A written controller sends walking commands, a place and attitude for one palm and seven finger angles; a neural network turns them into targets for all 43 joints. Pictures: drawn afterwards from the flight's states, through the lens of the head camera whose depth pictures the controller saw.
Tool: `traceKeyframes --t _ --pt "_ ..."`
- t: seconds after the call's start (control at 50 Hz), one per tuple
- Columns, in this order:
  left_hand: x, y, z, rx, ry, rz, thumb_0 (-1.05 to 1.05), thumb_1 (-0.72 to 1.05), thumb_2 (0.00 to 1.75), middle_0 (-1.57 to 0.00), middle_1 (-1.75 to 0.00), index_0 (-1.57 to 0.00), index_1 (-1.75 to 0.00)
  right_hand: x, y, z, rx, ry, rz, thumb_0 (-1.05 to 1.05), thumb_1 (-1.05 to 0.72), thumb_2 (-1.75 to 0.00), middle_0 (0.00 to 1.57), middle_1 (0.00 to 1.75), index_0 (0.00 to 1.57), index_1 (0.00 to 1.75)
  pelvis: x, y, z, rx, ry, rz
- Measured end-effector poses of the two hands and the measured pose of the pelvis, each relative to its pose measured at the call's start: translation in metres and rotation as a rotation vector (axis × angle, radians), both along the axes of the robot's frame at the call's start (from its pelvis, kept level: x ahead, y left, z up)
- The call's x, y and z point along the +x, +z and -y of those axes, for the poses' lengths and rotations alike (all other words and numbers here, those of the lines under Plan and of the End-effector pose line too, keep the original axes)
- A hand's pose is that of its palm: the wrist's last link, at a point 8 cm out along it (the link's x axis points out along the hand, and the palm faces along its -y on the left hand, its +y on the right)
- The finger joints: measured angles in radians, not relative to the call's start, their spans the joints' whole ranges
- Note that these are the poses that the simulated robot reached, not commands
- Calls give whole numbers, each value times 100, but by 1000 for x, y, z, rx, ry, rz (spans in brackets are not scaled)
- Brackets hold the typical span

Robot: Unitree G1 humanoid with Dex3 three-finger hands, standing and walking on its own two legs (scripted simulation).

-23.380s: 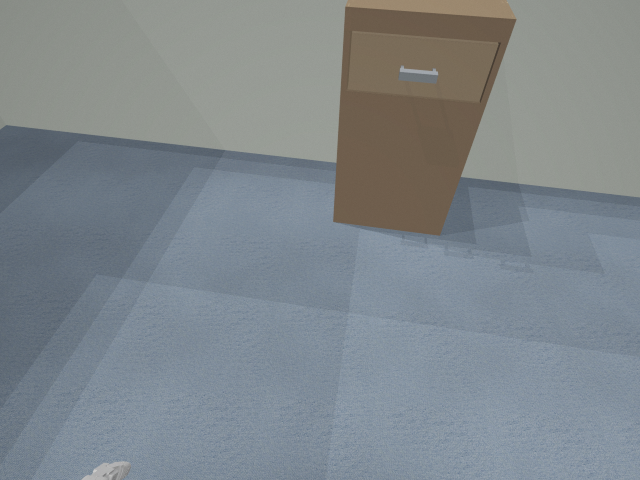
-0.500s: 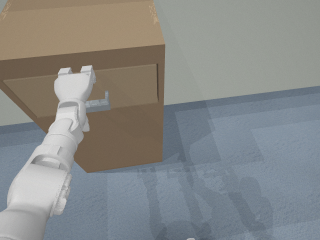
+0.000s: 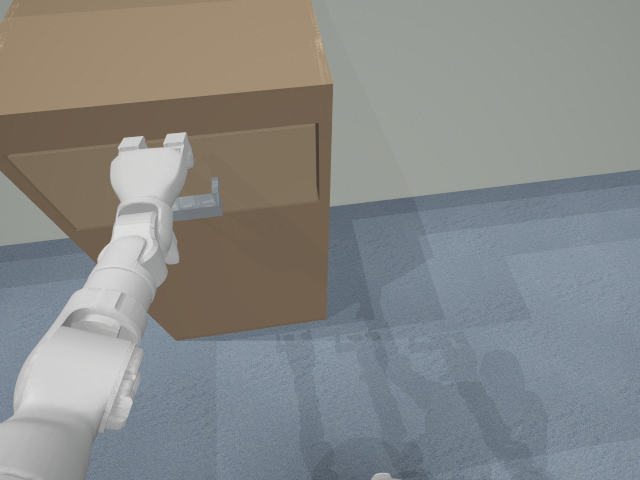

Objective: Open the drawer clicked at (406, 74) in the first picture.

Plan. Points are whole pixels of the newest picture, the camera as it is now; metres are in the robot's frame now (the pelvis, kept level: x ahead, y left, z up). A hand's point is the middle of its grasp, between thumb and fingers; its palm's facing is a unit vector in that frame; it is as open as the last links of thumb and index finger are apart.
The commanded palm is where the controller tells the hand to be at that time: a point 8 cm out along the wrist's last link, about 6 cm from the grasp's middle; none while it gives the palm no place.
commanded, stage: re-aim the fingers above the handle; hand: left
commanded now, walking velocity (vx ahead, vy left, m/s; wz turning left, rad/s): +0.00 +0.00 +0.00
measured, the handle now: (184, 197) +0.53 +0.20 -0.02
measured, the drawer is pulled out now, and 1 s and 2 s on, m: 0.00 0.00 0.00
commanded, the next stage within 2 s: lower the fingers behind the handle in 1.08 s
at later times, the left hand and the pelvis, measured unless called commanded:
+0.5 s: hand (149, 213) +0.45 +0.21 +0.05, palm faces -0.01 +0.04 -1.00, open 13.8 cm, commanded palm +0.43 +0.20 +0.09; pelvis +0.00 +0.00 +0.01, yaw +1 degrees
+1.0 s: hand (154, 225) +0.44 +0.21 +0.03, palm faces -0.11 -0.01 -0.99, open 13.8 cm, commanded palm +0.43 +0.20 +0.09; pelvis +0.00 +0.00 +0.00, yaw +0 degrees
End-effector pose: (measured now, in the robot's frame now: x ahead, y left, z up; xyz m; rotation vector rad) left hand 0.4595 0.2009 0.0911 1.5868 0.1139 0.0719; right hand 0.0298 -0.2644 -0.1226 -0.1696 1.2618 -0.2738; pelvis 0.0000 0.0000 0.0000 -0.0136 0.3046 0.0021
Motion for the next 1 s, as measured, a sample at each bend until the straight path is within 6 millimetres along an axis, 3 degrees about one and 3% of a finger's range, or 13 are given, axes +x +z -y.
traceKeyframes --t 0.1,0.2,0.3,0.44,0.58,0.64,0.7,0.8,0.9,0.94,1.0 --pt "3 2 15 -40 -37 5 0 -49 30 -31 -120 -32 -120 -2 1 0 -1 -17 7 1 -91 -90 20 30 20 30 3 1 -1 1 -15 -3" --pt "-13 -9 21 -45 -50 0 0 -49 30 -31 -120 -32 -120 2 -1 -3 24 -23 24 1 -91 -90 20 29 20 30 7 2 -2 4 -33 10" --pt "-28 -15 5 -27 -5 19 0 -49 30 -32 -120 -32 -120 13 -1 -5 30 -11 47 1 -91 -90 20 30 20 30 5 3 1 8 -31 28" --pt "-34 9 -16 32 52 57 0 -49 30 -32 -120 -33 -120 33 1 -4 24 32 83 1 -91 -90 20 30 20 30 0 4 3 4 2 49" --pt "-28 5 13 -16 -19 -41 0 -49 30 -31 -120 -32 -120 45 8 1 -4 54 122 1 -91 -90 20 30 20 30 -3 5 2 7 10 60" --pt "-24 -2 28 -49 -78 -40 0 -49 30 -31 -120 -32 -120 43 9 3 -21 46 135 1 -91 -90 20 30 20 30 -4 3 3 9 -1 53" --pt "-19 -5 29 -59 -95 5 0 -49 30 -32 -120 -32 -120 36 8 5 -30 30 131 1 -91 -90 20 30 20 30 -5 1 3 12 -16 35" --pt "-16 -1 3 3 -4 85 0 -49 30 -32 -120 -32 -120 17 -1 3 -8 9 74 1 -91 -90 20 29 20 30 -4 -2 3 14 -32 10" --pt "-24 0 -26 44 126 21 0 -49 30 -31 -120 -32 -120 1 -6 -2 32 -13 9 1 -91 -90 20 29 20 30 0 1 3 8 -24 17" --pt "-28 -2 -26 29 127 -28 0 -49 30 -31 -120 -32 -120 0 -5 -3 33 -13 -5 1 -91 -90 20 30 20 30 2 3 2 5 -13 29" --pt "-31 -7 -10 -20 43 -78 0 -49 30 -31 -120 -32 -120 3 0 -2 13 -1 -2 1 -91 -90 20 30 20 30 2 5 1 2 2 46"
